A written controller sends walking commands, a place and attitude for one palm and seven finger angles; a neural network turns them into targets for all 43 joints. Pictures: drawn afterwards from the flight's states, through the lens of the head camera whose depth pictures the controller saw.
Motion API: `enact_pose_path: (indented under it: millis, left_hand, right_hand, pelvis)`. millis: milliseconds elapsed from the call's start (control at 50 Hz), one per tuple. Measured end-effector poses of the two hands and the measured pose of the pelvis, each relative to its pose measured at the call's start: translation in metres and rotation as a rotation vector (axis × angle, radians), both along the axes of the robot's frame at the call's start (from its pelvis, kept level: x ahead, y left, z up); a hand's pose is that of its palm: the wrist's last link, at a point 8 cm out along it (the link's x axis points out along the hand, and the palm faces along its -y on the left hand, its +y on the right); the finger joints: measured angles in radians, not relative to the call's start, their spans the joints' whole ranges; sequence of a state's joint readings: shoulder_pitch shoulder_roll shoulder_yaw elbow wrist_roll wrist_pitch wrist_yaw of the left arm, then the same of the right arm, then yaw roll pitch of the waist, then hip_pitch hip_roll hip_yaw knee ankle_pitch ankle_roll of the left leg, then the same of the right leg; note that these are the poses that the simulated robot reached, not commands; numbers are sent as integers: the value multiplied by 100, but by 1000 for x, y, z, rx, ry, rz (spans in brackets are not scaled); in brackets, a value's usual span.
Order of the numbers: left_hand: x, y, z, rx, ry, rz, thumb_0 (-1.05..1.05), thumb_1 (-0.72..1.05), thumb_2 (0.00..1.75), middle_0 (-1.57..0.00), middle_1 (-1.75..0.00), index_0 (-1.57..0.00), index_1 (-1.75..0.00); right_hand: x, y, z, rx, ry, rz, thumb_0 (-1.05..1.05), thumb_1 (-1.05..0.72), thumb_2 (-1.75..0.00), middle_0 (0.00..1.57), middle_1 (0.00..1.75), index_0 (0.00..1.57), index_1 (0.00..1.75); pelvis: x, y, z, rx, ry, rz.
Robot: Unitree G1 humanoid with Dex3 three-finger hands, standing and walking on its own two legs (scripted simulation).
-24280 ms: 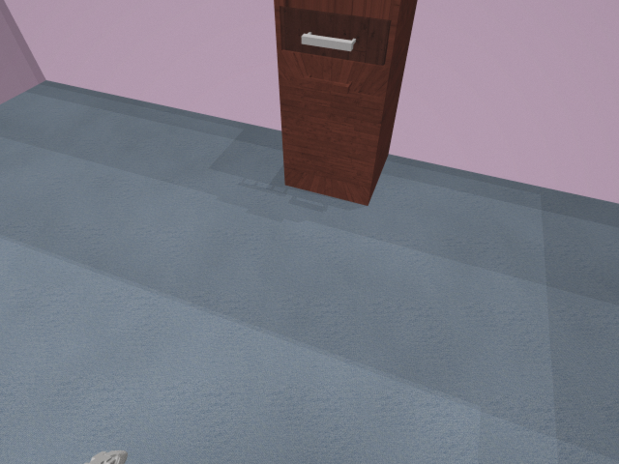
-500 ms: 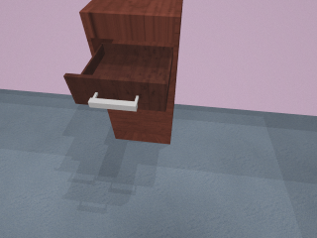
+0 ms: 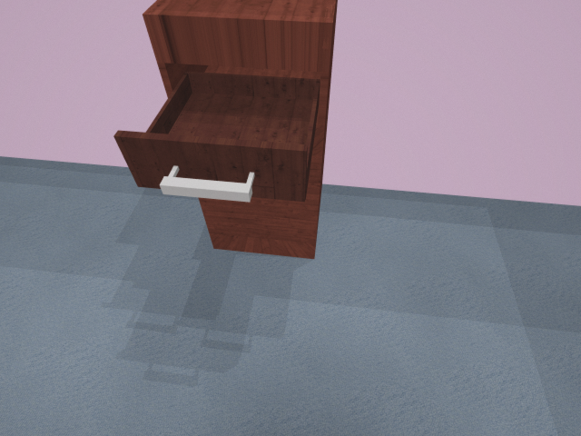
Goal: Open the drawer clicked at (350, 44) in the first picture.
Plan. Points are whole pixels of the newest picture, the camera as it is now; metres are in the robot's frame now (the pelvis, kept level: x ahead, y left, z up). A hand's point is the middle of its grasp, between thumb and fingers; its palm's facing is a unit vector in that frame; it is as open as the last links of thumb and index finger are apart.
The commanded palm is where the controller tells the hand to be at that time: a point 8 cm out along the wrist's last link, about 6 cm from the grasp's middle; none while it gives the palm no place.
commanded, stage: look to check the result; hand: left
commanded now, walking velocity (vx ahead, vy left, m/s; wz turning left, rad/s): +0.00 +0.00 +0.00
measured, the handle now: (209, 181) +0.58 +0.20 -0.03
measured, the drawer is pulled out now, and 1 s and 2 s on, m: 0.30 0.30 0.30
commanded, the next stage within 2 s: stand and wait in 0.14 s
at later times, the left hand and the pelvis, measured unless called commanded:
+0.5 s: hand out of the picture +0.01 +0.15 -0.17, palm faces +0.06 -0.98 -0.20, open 7.3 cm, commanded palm none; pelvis +0.01 -0.01 +0.00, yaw +0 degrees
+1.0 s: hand out of the picture +0.02 +0.15 -0.17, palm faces +0.06 -0.98 -0.20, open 7.3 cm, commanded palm none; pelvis +0.03 -0.02 +0.00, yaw +0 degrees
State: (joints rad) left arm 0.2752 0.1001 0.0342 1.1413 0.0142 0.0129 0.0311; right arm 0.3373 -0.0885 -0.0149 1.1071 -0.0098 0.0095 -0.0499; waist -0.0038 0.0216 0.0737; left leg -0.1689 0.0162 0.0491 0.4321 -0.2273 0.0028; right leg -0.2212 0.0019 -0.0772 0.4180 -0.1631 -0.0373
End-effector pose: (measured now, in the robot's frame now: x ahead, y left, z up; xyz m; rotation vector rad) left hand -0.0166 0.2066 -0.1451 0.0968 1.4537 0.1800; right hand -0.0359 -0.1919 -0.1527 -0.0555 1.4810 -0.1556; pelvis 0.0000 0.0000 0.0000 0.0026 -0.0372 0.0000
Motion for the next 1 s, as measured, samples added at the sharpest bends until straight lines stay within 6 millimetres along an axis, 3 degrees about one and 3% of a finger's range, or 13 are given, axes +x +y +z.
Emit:
enact_pose_path:
  millis: [220, 1000]
  left_hand:
    - [10, 0, 3, 15, -9, -6, 1, 91, 90, -20, -30, -20, -30]
    - [30, -11, 4, 22, -6, 0, 1, 92, 90, -20, -30, -20, -30]
  right_hand:
    - [17, -5, -1, 3, -24, 7, 0, -91, -90, 19, 30, 20, 30]
    - [33, -25, 1, -11, 6, 19, 0, -91, -90, 19, 30, 20, 30]
  pelvis:
    - [7, -4, 1, 1, 0, -2]
    - [27, -18, 2, -2, 6, 7]
